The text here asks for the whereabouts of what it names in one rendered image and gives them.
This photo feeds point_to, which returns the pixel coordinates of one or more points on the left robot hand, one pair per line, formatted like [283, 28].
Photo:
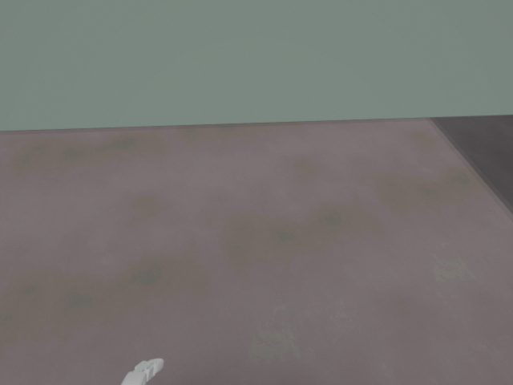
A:
[143, 372]

